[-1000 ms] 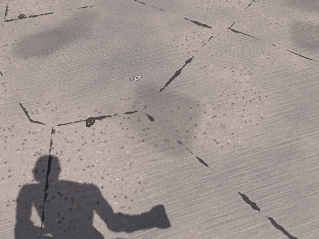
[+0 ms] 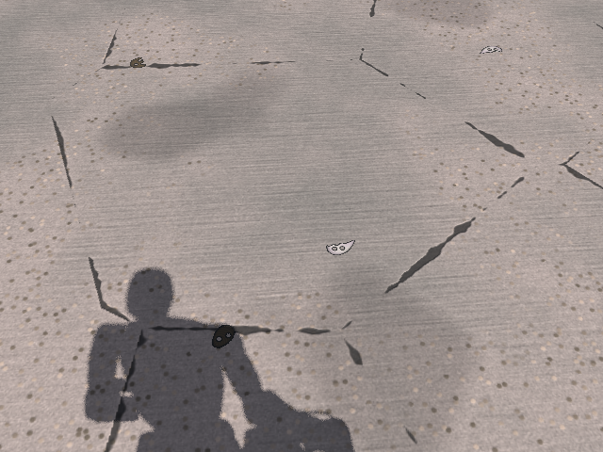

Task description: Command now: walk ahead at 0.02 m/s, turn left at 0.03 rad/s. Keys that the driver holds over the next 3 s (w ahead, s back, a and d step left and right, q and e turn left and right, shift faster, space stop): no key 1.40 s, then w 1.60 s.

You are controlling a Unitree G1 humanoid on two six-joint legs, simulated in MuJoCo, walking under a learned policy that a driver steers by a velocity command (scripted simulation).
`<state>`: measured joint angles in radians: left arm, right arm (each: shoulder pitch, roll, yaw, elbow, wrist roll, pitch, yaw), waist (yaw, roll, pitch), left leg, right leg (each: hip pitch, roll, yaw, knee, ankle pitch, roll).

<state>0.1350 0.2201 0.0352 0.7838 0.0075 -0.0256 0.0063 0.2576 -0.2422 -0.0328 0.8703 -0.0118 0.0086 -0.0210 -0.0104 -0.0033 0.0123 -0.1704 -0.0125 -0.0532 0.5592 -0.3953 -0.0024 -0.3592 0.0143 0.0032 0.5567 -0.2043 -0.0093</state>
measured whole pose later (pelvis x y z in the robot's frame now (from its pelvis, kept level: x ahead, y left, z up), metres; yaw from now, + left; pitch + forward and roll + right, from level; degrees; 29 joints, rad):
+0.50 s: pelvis +0.00 +0.00 +0.00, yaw -1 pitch -2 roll +0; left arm 0.12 0.22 0.06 0.98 0.00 0.01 0.03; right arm 0.27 -0.21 -0.03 0.99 -0.01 -0.01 -0.03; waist 0.00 0.00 0.04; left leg -0.10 -0.02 -0.04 0.51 -0.38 0.00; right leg -0.30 0.01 0.02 0.53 -0.19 0.00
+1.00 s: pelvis +0.00 +0.01 +0.00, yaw -1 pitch -1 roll +0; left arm 0.13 0.21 0.04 1.10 0.00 0.02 0.04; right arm 0.33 -0.18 -0.01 1.07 -0.01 -0.02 -0.04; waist 0.00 -0.01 0.04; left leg -0.10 -0.02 -0.02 0.49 -0.36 0.01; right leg -0.31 0.01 0.03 0.51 -0.17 0.00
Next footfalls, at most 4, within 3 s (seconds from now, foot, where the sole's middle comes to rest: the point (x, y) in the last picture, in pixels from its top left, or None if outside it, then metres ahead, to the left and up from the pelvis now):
2.16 left None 0.48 0.11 -0.77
2.72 right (360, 334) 0.79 -0.13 -0.77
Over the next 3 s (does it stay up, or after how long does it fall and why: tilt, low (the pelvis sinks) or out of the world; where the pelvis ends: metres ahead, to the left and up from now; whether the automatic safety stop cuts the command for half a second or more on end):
stays up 0.77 -0.04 0.02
